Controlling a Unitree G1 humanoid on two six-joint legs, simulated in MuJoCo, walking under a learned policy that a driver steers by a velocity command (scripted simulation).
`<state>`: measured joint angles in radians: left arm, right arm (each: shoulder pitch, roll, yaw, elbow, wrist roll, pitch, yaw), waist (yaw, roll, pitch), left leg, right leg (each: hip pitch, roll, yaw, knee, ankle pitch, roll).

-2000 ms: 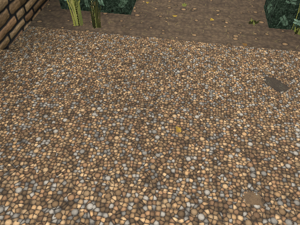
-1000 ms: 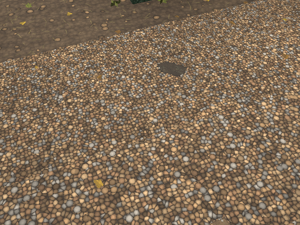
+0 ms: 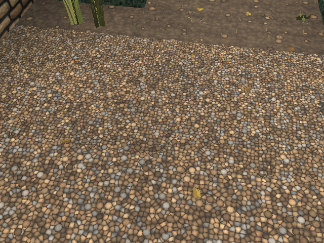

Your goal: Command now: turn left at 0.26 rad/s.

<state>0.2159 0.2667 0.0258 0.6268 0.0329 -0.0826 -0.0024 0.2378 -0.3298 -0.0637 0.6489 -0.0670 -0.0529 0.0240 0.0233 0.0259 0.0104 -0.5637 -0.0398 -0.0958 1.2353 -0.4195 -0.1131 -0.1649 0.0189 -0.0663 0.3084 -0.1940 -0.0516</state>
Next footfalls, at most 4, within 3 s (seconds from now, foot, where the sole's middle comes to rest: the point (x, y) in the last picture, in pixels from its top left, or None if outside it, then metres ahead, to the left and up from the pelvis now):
0.14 left None -0.01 0.16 -0.79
1.74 left None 0.06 0.15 -0.79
2.26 right None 0.42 -0.09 -0.95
2.64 left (151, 238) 0.55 0.12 -0.96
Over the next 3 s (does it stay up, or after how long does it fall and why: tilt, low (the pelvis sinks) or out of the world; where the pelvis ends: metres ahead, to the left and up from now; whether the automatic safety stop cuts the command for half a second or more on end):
stays up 0.44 0.08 -0.18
